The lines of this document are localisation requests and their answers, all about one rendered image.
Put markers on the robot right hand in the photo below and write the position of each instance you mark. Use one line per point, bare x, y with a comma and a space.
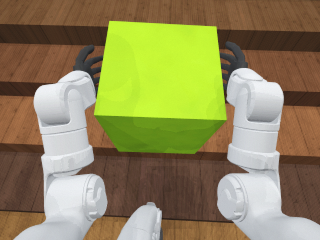
236, 62

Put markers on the robot left upper arm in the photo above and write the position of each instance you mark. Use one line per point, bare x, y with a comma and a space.
72, 204

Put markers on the robot right upper arm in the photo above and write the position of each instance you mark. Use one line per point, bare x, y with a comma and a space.
253, 202

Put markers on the robot right forearm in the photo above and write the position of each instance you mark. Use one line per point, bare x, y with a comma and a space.
257, 116

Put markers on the left robot shin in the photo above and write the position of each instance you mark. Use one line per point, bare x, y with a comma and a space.
154, 236

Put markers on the left robot thigh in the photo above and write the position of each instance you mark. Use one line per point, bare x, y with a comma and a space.
145, 221

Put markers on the carton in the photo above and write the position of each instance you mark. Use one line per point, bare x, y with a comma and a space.
160, 88

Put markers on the robot left forearm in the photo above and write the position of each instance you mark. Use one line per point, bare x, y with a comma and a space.
60, 110

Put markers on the robot left hand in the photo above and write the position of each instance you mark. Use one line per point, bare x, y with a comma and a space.
85, 66

